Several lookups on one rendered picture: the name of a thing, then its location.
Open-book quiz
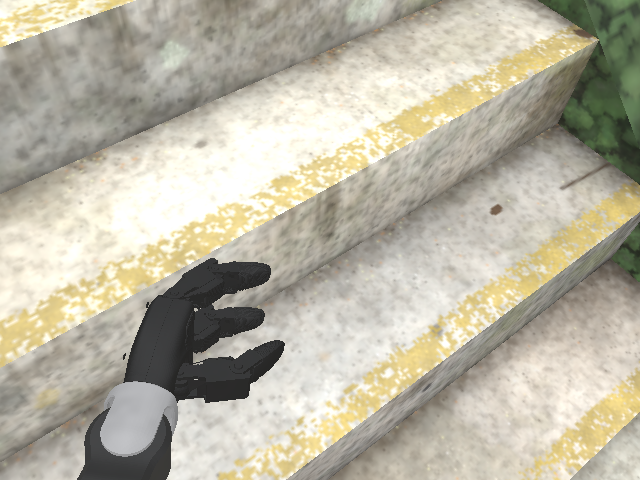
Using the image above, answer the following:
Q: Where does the robot left forearm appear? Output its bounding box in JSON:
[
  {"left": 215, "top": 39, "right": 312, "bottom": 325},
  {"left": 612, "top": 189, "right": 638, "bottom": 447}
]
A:
[{"left": 77, "top": 381, "right": 178, "bottom": 480}]

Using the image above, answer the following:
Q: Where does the robot left hand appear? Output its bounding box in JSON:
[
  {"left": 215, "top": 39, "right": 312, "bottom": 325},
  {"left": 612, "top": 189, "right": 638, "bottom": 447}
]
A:
[{"left": 123, "top": 258, "right": 285, "bottom": 403}]

